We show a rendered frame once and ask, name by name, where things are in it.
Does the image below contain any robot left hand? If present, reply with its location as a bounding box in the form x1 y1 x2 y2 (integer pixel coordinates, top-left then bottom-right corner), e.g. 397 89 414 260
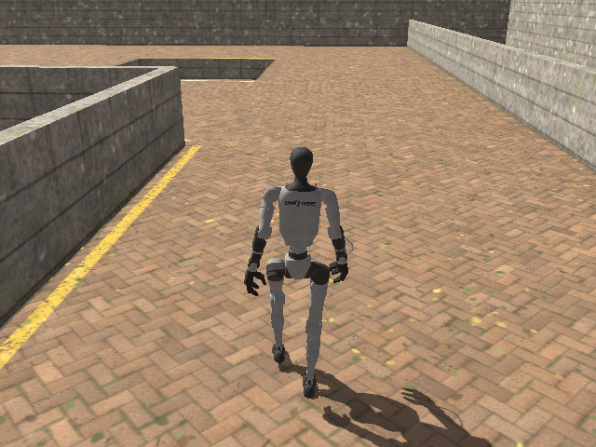
244 269 266 296

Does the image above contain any robot left forearm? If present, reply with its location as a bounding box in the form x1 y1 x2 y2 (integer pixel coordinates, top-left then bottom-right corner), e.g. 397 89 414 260
247 225 266 272

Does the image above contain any robot right hand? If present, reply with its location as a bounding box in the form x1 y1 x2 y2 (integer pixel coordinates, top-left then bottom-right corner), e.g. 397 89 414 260
328 260 348 283

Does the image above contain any left robot upper arm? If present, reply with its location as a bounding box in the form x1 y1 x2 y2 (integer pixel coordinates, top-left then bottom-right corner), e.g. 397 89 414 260
257 186 281 239

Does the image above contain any right robot upper arm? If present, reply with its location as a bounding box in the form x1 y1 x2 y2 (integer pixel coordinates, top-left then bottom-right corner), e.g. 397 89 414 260
319 188 342 239

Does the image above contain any robot torso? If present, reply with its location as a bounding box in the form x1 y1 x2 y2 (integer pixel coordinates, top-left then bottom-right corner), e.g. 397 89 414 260
278 183 321 279

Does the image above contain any right robot thigh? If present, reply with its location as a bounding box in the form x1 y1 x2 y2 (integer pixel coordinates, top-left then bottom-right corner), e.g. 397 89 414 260
305 262 330 337

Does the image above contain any robot right forearm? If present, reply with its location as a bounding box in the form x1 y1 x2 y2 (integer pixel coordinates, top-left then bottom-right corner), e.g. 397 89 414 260
332 225 347 264

